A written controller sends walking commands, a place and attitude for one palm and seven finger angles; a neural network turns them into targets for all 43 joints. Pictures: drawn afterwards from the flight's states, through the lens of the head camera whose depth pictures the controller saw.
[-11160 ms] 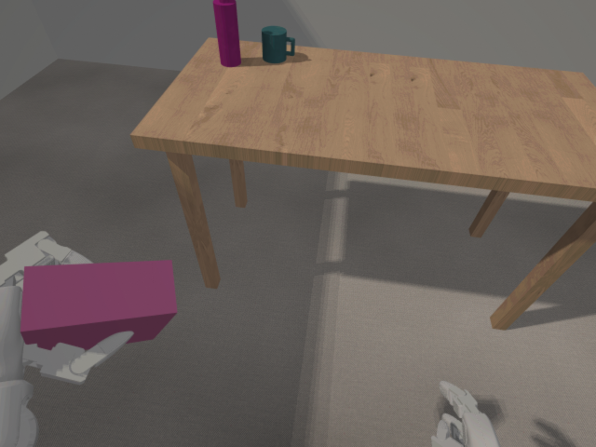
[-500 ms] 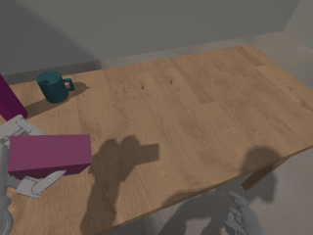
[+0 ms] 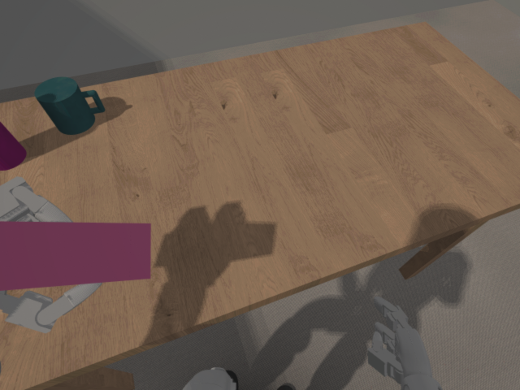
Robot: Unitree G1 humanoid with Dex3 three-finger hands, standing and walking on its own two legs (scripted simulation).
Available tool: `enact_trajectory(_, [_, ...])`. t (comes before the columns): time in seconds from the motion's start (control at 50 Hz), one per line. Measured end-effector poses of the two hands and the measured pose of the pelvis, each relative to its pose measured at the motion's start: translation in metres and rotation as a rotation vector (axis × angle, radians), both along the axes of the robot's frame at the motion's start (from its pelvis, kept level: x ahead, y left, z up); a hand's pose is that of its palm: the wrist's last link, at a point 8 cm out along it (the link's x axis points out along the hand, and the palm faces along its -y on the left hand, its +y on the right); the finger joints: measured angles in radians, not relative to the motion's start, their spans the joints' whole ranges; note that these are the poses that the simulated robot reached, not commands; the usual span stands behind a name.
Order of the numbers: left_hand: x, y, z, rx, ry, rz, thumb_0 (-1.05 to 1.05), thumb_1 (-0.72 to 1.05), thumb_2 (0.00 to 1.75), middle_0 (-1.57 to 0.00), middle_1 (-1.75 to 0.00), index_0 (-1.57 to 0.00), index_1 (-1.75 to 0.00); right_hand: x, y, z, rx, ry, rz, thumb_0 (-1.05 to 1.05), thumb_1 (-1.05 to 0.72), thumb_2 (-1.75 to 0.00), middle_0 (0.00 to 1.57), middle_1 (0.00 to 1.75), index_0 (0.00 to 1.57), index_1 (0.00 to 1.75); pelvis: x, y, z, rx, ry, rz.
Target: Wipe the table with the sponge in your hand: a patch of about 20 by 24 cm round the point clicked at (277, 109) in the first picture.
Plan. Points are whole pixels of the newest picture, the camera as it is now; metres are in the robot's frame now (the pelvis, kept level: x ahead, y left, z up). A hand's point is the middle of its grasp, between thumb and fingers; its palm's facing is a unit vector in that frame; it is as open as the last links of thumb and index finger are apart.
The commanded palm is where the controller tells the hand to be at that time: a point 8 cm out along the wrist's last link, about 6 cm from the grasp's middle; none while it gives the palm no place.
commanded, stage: shuffle to correct the standing spot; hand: left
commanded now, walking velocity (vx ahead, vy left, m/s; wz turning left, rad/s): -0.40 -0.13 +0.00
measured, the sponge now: (97, 256) +0.23 +0.20 +0.14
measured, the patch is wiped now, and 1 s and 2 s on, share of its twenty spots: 0.00 0.00 0.00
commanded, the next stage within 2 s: come to a stop and stand still in 0.18 s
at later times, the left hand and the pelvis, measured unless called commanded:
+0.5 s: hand (27, 362) +0.13 +0.21 +0.17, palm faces +0.31 -0.80 -0.51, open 9.3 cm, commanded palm +0.07 +0.26 +0.18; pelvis -0.08 -0.03 -0.01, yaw +1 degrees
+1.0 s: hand out of the picture +0.11 +0.24 +0.16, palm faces +0.40 -0.83 -0.39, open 9.3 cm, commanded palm +0.05 +0.27 +0.18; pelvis -0.10 -0.01 +0.00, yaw +2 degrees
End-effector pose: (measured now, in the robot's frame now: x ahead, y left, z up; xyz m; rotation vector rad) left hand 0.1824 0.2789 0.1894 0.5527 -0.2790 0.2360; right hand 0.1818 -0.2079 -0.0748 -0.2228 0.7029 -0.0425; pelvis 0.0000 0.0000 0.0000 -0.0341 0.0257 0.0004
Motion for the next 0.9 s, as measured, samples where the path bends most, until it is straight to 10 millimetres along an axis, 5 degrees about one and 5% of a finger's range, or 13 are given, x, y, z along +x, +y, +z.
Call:
enact_trajectory(0.22, [-0.026, -0.006, -0.001, -0.012, -0.067, 0.004, 0.00, -0.43, 1.05, -0.81, -1.38, -0.81, -1.38, -0.050, -0.038, 0.001, -0.109, 0.060, -0.072, 0.02, -0.90, -0.90, 0.20, 0.30, 0.20, 0.30, -0.027, -0.006, -0.001, 0.037, 0.058, 0.026])
enact_trajectory(0.34, [-0.046, -0.004, 0.005, 0.057, -0.071, -0.020, 0.00, -0.43, 1.05, -0.81, -1.38, -0.81, -1.38, -0.077, -0.033, 0.000, -0.096, 0.065, -0.071, 0.02, -0.90, -0.90, 0.20, 0.30, 0.20, 0.30, -0.055, -0.011, 0.002, 0.030, 0.022, 0.028])
enact_trajectory(0.44, [-0.077, -0.022, 0.013, 0.085, -0.059, -0.019, 0.00, -0.43, 1.05, -0.81, -1.38, -0.81, -1.38, -0.094, -0.030, -0.007, 0.002, 0.033, -0.051, 0.02, -0.90, -0.90, 0.20, 0.30, 0.20, 0.30, -0.070, -0.023, -0.006, 0.000, -0.008, 0.012])
enact_trajectory(0.54, [-0.098, -0.025, -0.004, -0.005, -0.033, 0.027, 0.00, -0.43, 1.05, -0.81, -1.38, -0.81, -1.38, -0.111, -0.039, -0.015, 0.011, 0.036, -0.064, 0.02, -0.90, -0.90, 0.20, 0.30, 0.21, 0.30, -0.086, -0.027, -0.011, -0.017, -0.045, 0.019])
enact_trajectory(0.66, [-0.109, -0.013, -0.025, -0.128, -0.002, 0.102, 0.00, -0.43, 1.05, -0.81, -1.38, -0.81, -1.38, -0.137, -0.051, 0.004, -0.056, 0.027, -0.103, 0.02, -0.90, -0.90, 0.20, 0.30, 0.20, 0.30, -0.097, -0.024, -0.003, 0.016, -0.071, 0.006])
enact_trajectory(0.8, [-0.120, -0.017, 0.002, -0.063, -0.118, 0.062, 0.00, -0.44, 1.05, -0.81, -1.38, -0.81, -1.38, -0.144, -0.053, 0.008, -0.057, 0.000, -0.084, 0.02, -0.90, -0.90, 0.20, 0.30, 0.20, 0.30, -0.105, -0.022, -0.002, 0.002, -0.083, 0.036])
enact_trajectory(0.9, [-0.120, -0.006, -0.003, -0.071, -0.090, 0.079, 0.00, -0.44, 1.05, -0.81, -1.38, -0.81, -1.38, -0.144, -0.047, 0.005, -0.044, 0.006, -0.099, 0.02, -0.90, -0.90, 0.20, 0.30, 0.20, 0.30, -0.104, -0.014, -0.002, -0.003, -0.074, 0.020])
